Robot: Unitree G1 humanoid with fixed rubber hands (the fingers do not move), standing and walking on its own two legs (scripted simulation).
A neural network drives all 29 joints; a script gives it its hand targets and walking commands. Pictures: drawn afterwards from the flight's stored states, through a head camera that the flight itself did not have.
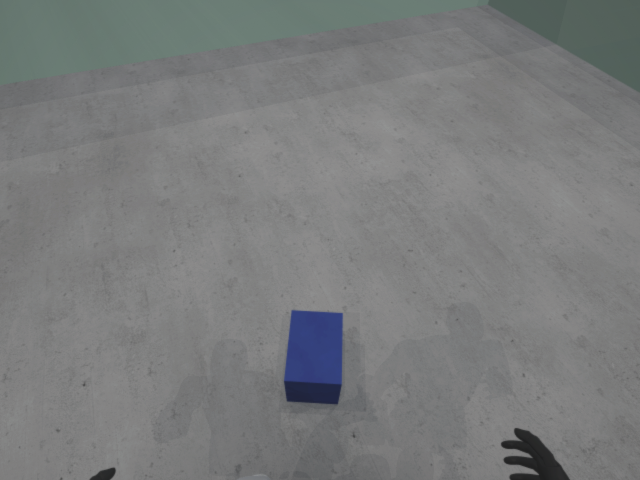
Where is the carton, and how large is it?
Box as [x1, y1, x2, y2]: [284, 310, 342, 403]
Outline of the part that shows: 292,310 284,377 287,400 337,403 341,385 342,313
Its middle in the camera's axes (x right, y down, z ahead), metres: -0.02 +0.36 +1.17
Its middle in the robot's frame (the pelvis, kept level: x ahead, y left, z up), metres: +0.54 +0.03 -0.67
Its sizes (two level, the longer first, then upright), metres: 0.213 0.155 0.180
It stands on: the floor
